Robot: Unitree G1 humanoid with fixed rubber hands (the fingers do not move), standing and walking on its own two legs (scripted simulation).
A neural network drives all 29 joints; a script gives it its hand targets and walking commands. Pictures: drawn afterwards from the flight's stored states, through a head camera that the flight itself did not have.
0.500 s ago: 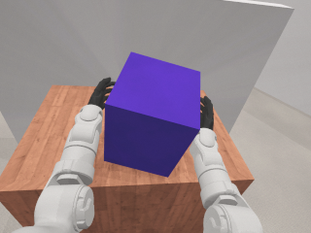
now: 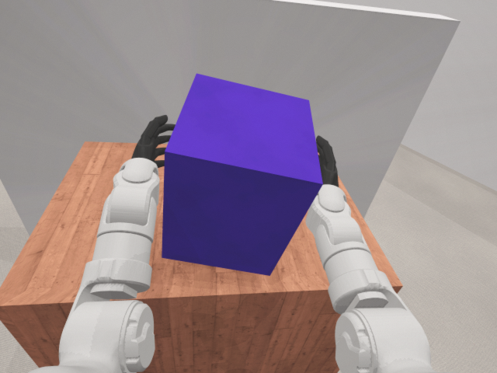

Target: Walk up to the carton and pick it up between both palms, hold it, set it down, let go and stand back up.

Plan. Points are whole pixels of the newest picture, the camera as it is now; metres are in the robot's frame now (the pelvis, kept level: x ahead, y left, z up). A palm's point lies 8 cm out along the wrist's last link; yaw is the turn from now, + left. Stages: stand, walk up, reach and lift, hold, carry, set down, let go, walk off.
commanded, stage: reach and lift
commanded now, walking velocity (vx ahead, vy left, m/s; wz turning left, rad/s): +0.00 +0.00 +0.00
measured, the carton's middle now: (234, 179) +0.41 +0.02 +0.15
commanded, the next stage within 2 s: hold in 1.60 s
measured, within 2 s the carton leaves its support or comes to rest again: neither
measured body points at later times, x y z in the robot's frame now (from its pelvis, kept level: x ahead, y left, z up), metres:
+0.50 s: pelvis +0.00 +0.00 +0.00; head -0.07 +0.03 +0.44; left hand +0.39 +0.17 +0.22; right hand +0.40 -0.13 +0.24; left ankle +0.06 +0.11 -0.74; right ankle -0.03 -0.13 -0.74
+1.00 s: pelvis +0.00 +0.00 +0.00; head -0.09 +0.04 +0.44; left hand +0.38 +0.17 +0.23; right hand +0.40 -0.13 +0.27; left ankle +0.06 +0.11 -0.74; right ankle -0.03 -0.13 -0.74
